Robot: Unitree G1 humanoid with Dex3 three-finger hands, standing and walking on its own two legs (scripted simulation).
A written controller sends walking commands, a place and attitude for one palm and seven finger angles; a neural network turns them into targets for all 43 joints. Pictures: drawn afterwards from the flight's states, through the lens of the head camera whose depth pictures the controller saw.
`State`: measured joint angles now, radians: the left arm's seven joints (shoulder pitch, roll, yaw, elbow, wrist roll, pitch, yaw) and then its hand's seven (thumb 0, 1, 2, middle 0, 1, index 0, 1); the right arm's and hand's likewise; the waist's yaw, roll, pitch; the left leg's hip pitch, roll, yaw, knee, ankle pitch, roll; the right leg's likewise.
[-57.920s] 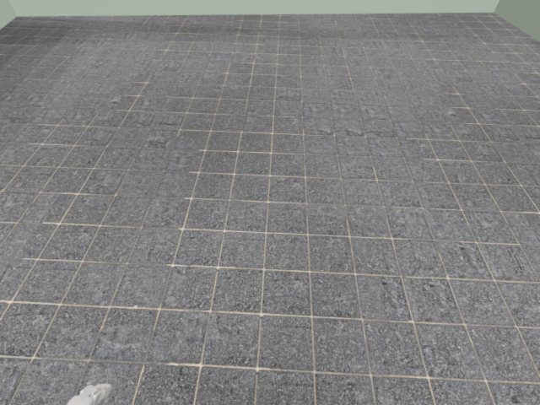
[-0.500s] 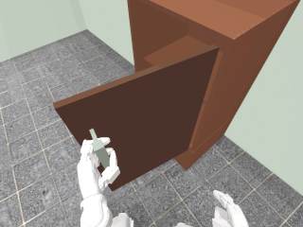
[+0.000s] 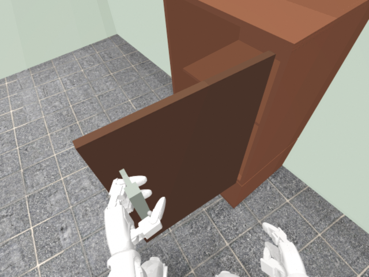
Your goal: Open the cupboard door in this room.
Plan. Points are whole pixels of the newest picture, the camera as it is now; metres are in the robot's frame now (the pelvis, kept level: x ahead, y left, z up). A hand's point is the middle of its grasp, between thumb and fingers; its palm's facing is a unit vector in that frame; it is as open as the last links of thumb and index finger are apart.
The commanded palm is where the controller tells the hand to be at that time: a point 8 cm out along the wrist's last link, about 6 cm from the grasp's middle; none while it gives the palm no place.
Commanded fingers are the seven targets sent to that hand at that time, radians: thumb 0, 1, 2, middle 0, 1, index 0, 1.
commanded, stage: open thumb and fingers to let go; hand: left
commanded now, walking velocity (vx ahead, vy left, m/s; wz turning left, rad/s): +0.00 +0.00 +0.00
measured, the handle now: (135, 195) +0.28 +0.12 +0.04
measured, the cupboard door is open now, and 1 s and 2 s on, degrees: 85 86 86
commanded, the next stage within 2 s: slide the hand sideways off the handle in 0.52 s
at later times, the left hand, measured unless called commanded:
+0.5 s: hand (146, 216) +0.24 +0.09 +0.04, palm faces +0.21 -0.98 -0.01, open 14.9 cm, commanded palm +0.19 +0.12 +0.04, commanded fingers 0.00 -0.50 0.30 -0.15 -0.30 -0.15 -0.30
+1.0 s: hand (143, 237) +0.20 +0.09 +0.05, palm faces -0.16 -0.98 +0.07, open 16.1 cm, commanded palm +0.18 +0.14 +0.04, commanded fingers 0.00 -0.50 0.30 -0.15 -0.30 -0.15 -0.30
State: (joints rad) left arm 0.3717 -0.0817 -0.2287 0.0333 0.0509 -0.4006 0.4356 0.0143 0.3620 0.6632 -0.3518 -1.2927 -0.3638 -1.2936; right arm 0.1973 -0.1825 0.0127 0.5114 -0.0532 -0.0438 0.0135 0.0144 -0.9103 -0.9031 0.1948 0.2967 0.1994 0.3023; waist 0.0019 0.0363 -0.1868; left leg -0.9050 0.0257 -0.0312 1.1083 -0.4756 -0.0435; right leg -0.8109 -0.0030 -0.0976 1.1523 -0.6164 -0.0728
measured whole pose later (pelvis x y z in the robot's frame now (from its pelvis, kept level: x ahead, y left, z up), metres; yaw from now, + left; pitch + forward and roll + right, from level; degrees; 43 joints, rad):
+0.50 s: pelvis -0.01 +0.03 +0.00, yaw -1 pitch +15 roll -1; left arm 0.35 -0.04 -0.32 0.02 0.11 -0.35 0.48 -0.01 -0.49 0.30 -0.24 -0.73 -0.29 -0.73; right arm 0.20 -0.18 0.03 0.49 -0.05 -0.05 0.02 0.01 -0.91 -0.90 0.20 0.30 0.20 0.30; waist -0.02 0.05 -0.19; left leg -0.92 0.03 -0.02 1.16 -0.49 -0.01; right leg -0.81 0.00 -0.09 1.15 -0.60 -0.03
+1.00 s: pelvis -0.02 +0.05 -0.02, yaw -2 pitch +15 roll -2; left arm 0.43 0.04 -0.31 -0.13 -0.01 -0.36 0.07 -0.01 -0.50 0.30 -0.13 -0.32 -0.18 -0.34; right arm 0.25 -0.21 0.01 0.38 -0.01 -0.04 0.02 0.02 -0.91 -0.90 0.20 0.30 0.20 0.30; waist -0.02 0.05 -0.16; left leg -0.98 0.02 0.01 1.22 -0.50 0.02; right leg -0.88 -0.02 -0.06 1.22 -0.61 -0.01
